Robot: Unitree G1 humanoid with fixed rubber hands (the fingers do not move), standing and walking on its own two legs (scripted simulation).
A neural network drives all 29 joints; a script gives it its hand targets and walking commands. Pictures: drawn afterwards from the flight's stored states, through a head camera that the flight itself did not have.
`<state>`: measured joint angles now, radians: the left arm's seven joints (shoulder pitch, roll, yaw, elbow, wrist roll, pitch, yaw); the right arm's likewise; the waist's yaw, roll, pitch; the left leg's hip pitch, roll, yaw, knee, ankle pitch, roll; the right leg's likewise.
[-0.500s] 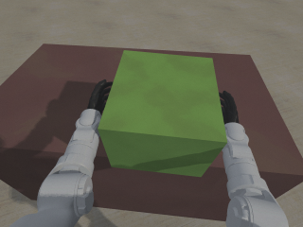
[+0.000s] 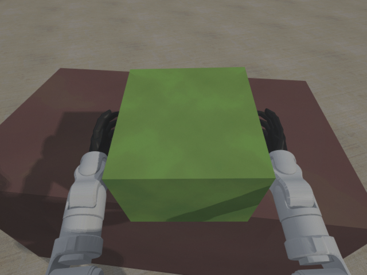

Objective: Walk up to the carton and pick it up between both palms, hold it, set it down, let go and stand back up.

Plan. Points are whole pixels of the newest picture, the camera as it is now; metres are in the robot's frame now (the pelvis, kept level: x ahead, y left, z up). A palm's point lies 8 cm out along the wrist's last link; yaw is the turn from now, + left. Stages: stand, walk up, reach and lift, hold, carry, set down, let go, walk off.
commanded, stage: reach and lift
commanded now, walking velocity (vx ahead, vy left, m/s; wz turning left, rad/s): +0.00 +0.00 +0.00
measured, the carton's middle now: (187, 144) +0.40 +0.02 +0.10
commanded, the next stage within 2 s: hold in 1.58 s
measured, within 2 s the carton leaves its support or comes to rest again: neither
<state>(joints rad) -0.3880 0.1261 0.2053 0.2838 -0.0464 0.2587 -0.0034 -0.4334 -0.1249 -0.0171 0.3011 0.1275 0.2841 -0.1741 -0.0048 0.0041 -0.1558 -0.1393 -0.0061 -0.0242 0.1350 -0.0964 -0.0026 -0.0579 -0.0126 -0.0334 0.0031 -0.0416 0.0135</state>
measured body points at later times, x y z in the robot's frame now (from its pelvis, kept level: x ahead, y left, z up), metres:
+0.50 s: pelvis -0.06 -0.01 +0.00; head -0.06 -0.01 +0.45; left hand +0.33 +0.16 +0.18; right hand +0.32 -0.22 +0.16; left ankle -0.03 +0.11 -0.76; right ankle -0.04 -0.13 -0.76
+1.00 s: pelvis -0.02 +0.00 +0.00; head -0.02 +0.00 +0.45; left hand +0.32 +0.17 +0.17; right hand +0.32 -0.20 +0.15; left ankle -0.03 +0.11 -0.76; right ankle -0.04 -0.13 -0.76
